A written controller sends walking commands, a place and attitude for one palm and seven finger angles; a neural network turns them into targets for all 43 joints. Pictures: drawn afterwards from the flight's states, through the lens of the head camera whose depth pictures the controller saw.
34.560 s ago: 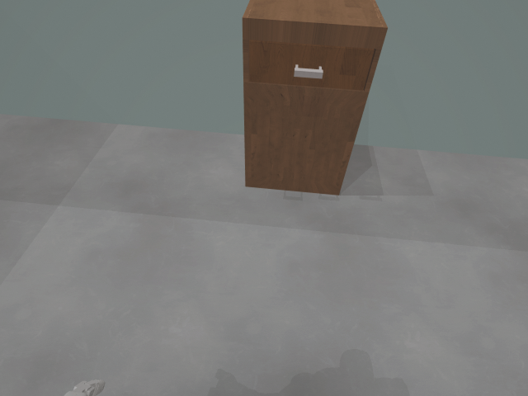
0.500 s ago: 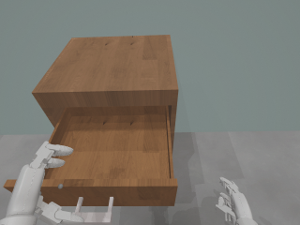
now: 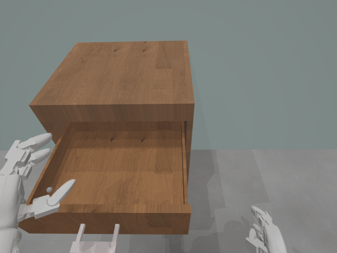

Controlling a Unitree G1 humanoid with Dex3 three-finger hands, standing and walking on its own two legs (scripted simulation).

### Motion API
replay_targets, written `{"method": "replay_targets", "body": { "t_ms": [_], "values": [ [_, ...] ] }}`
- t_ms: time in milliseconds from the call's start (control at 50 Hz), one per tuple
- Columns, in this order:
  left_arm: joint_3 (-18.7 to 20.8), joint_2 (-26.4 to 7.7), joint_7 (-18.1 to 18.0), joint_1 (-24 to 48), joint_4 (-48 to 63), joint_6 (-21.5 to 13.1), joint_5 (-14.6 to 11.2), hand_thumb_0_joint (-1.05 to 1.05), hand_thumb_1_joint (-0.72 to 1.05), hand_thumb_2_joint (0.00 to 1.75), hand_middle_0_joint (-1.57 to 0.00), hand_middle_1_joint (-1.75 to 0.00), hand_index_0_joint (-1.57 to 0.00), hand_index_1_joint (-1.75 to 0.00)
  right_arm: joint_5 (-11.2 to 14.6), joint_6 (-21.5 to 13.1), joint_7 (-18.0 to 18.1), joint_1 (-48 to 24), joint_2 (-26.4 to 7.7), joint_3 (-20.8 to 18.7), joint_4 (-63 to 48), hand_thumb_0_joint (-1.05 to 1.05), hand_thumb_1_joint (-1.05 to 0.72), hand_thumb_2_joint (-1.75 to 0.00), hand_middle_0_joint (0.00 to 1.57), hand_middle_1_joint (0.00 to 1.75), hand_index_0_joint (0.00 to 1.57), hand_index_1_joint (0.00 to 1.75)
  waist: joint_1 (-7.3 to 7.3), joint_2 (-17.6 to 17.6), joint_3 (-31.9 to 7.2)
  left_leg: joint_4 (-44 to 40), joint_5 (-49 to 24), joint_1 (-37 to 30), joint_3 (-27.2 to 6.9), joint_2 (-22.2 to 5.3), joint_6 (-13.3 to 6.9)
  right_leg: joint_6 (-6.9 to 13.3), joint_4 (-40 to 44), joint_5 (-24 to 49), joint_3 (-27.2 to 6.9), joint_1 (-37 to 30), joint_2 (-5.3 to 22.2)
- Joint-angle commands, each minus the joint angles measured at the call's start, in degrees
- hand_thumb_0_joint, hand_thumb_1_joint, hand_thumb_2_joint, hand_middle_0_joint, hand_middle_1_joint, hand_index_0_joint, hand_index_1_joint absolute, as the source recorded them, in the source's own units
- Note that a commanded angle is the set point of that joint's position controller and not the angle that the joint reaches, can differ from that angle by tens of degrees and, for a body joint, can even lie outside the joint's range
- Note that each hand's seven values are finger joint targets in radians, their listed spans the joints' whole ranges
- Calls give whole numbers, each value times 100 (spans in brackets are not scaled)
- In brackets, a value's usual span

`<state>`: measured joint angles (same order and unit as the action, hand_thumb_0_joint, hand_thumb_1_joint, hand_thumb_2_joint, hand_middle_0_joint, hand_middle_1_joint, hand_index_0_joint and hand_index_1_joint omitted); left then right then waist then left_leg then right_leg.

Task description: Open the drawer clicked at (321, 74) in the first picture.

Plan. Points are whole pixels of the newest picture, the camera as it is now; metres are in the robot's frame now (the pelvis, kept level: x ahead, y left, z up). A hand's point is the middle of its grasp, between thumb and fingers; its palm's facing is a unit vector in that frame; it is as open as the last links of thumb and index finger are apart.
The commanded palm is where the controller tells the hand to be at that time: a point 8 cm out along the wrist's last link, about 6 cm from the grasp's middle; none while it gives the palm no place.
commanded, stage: draw the hand back to the body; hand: left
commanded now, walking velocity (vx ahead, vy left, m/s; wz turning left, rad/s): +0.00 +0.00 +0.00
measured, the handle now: (97, 238) +0.17 +0.21 -0.08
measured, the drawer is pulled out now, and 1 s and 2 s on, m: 0.30 0.30 0.30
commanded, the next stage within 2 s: step back with the hand held close in 0.38 s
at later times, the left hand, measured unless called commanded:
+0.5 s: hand (45, 186) +0.18 +0.24 +0.16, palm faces +0.39 -0.82 -0.41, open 7.5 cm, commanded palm +0.13 +0.28 +0.18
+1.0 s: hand (27, 199) +0.16 +0.26 +0.16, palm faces +0.34 -0.79 -0.52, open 7.4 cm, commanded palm +0.10 +0.30 +0.18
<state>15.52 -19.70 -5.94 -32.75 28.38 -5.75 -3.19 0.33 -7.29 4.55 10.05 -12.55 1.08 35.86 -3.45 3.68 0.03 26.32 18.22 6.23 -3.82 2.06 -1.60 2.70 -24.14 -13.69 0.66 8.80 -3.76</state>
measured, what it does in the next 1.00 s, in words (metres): lifts its right foot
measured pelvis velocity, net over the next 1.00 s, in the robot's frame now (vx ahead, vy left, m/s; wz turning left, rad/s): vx -0.04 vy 0.02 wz -0.02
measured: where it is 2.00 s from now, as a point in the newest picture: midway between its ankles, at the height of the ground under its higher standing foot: outside the picture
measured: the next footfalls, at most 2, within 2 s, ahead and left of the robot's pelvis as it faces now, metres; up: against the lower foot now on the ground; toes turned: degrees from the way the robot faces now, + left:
right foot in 1.10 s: -0.07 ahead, -0.09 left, +0.00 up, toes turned -4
left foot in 1.50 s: -0.17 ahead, +0.13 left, +0.00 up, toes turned +4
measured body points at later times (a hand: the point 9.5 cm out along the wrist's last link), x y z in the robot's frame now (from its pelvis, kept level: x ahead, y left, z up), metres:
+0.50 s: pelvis +0.00 +0.00 +0.00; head -0.01 -0.02 +0.45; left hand +0.16 +0.28 +0.18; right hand +0.20 -0.21 -0.08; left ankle -0.04 +0.10 -0.74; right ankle -0.01 -0.09 -0.74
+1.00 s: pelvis -0.04 +0.02 -0.01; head -0.01 +0.02 +0.44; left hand +0.13 +0.30 +0.19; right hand +0.14 -0.22 -0.08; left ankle -0.04 +0.10 -0.74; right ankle -0.06 -0.08 -0.73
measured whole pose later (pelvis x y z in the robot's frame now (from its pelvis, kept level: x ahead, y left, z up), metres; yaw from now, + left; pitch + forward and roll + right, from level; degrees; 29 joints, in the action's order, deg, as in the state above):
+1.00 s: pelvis -0.04 +0.02 -0.01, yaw -1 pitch +3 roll +1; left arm 22.5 -23.1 -8.9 -37.9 35.7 -10.1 -1.3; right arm -1.6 -3.3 4.4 10.4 -10.7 -1.0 30.7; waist -0.2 -1.3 0.0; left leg 29.2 15.5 16.2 -1.2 5.3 -3.4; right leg 0.3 -38.3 -20.4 0.7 19.7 0.1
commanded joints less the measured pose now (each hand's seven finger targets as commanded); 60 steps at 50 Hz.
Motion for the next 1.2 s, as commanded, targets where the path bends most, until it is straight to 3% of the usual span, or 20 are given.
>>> {"method": "replay_targets", "body": {
  "t_ms": [0, 100, 160, 460, 480, 500, 520, 580, 620, 680, 760, 820, 900, 980, 1040, 1080, 1120, 1140, 1160, 1180],
  "values": [
    [745, -866, -98, 461, 1153, -377, -13, 0, 62, 78, -22, -48, -22, -48, 45, -334, 43, -789, -471, -172, -958, 0, -90, -90, 20, 30, 20, 30, 23, -129, -474, -258, -1827, 40, 153, -392, 10, -80, 344, 1338, -82, -263, 586],
    [711, -783, -55, 469, 893, -351, -34, 0, 80, 86, -21, -37, -21, -37, 44, -280, 31, -830, -477, -170, -943, 0, -90, -90, 20, 30, 20, 30, 9, -274, -381, -293, -1747, 97, 151, -379, -15, -101, 376, 1274, -58, -262, 589],
    [708, -818, -49, 516, 992, -359, -30, 0, 90, 90, -20, -30, -20, -30, 40, -289, 16, -839, -471, -152, -949, 0, -90, -90, 20, 30, 20, 30, -4, 83, -424, -337, -1774, 76, 160, -367, 12, -86, 363, 1264, -43, -303, 604],
    [724, -808, -40, 534, 968, -316, -23, 0, 90, 90, -20, -30, -20, -30, 42, -233, -4, -834, -454, -142, -979, 0, -90, -90, 20, 30, 20, 30, 5, -40, -367, -374, -1748, 54, 130, -387, 36, -83, 400, 1149, -14, -256, 577],
    [1659, -1679, -132, 1436, 1594, -598, -39, 0, 90, 90, -20, -30, -20, -30, 118, -134, -9, -572, -622, -167, -1225, 0, -90, -90, 20, 30, 20, 30, 238, -258, 265, -272, -1156, 492, -158, -405, -66, -73, 728, 1245, -811, 280, 802],
    [1367, -1210, -100, 891, 1052, -659, -13, 0, 90, 90, -20, -30, -20, -30, 67, -83, -8, -623, -554, -217, -1054, 0, -90, -90, 20, 30, 20, 30, 279, -563, 128, -155, -988, 399, -199, -406, -89, -50, 773, 1167, -887, 334, 953],
    [1328, -1288, -80, 1005, 1313, -722, 13, 0, 90, 90, -20, -30, -20, -30, 60, -70, -19, -687, -616, -223, -1128, 0, -90, -90, 20, 30, 20, 30, 276, -457, 106, -122, -995, 347, -211, -364, -96, -11, 794, 1286, -994, 415, 1002],
    [917, -780, -52, 184, 1037, -724, 65, 0, 90, 90, -20, -30, -20, -30, 75, 63, -54, -686, -641, -285, -1134, 0, -90, -90, 20, 30, 20, 30, 301, -283, -495, -102, -1515, 222, -163, -463, -122, -71, 435, 1673, -754, 121, 1038],
    [911, -789, -64, -1, 1244, -761, 81, 0, 90, 90, -20, -30, -20, -30, 74, 113, -60, -728, -672, -320, -1181, 0, -90, -90, 20, 30, 20, 30, 306, 13, -824, -128, -2068, 256, -200, -540, -107, -90, 164, 2083, -638, -89, 1019],
    [1183, -999, -126, -386, 1419, -772, 115, 0, 90, 90, -20, -30, -20, -30, 111, 232, -75, -756, -617, -410, -1283, 0, -90, -90, 20, 30, 20, 30, 298, -328, -1194, -40, -2657, 404, -251, -653, -81, -120, -159, 2495, -509, -333, 999],
    [1433, -1197, -189, -625, 1806, -823, 90, 0, 90, 90, -20, -30, -20, -30, 124, 302, -49, -755, -590, -450, -1424, 0, -90, -90, 20, 30, 20, 30, 305, -166, -1281, 27, -3083, 688, -417, -704, 11, -37, -527, 2563, -428, -315, 983],
    [1507, -1291, -211, -599, 2030, -834, 91, 0, 90, 90, -20, -30, -20, -30, 97, 299, -34, -759, -591, -466, -1478, 0, -90, -90, 20, 30, 20, 30, 289, 356, -1175, -226, -3378, 840, -593, -929, 35, -127, -899, 1629, -239, -70, 781],
    [1320, -1024, -384, -636, 1958, -792, 207, 0, 90, 90, -20, -30, -20, -30, -175, 136, 31, -429, -559, -475, -1404, 0, -90, -90, 20, 30, 20, 30, 349, 715, -670, -688, -3664, 1385, -903, -1433, -116, -261, -1746, -654, 25, 254, 420],
    [1079, -785, -457, -544, 1823, -760, 202, 0, 90, 90, -20, -30, -20, -30, -240, -36, 62, -132, -594, -459, -1186, 0, -90, -90, 20, 30, 20, 30, 413, 483, -548, -443, -3743, 1136, -918, -1518, -379, -251, -1394, -849, 54, 442, 470],
    [895, -705, -458, -364, 1760, -667, 152, 0, 90, 90, -20, -30, -20, -30, -210, -80, 105, -130, -668, -421, -1088, 0, -90, -90, 20, 30, 20, 30, 472, 411, -601, -252, -4124, 474, -915, -1396, -228, -229, -589, -493, 164, 576, 446],
    [981, -829, -415, -282, 1727, -685, 132, 0, 90, 90, -20, -30, -20, -30, -176, -83, 114, -235, -682, -383, -1053, 0, -90, -90, 20, 30, 20, 30, 454, 404, -704, -127, -3805, 385, -907, -1348, -215, -236, -92, -70, 140, 386, 526],
    [1148, -1038, -405, -263, 1903, -692, 103, 0, 90, 90, -20, -30, -20, -30, -102, 3, 96, -310, -677, -343, -1132, 0, -90, -90, 20, 30, 20, 30, 444, -46, -1203, 476, -3626, 422, -604, -1071, -95, -110, 138, 1901, -145, -140, 833],
    [1151, -998, -350, -366, 1673, -643, 38, 0, 90, 90, -20, -30, -20, -30, 58, 30, 64, -404, -602, -404, -1190, 0, -90, -90, 20, 30, 20, 30, 450, -790, -1498, 1109, -2692, 590, -141, -674, -9, 109, 109, 3052, -611, -248, 1352],
    [1171, -1006, -306, -398, 1578, -661, -39, 0, 90, 90, -20, -30, -20, -30, 149, 69, 35, -386, -569, -447, -1205, 0, -90, -90, 20, 30, 20, 30, 464, -1489, -1449, 1895, -965, 865, 151, -225, 114, 440, 274, 3788, -1078, -85, 2031],
    [1230, -1060, -277, -467, 1538, -722, -56, 0, 90, 90, -20, -30, -20, -30, 182, 104, 31, -451, -528, -447, -1219, 0, -90, -90, 20, 30, 20, 30, 403, -1703, -1186, 2842, 578, 1406, 165, 60, 176, 717, 324, 3893, -1229, 99, 2442]
  ]
}}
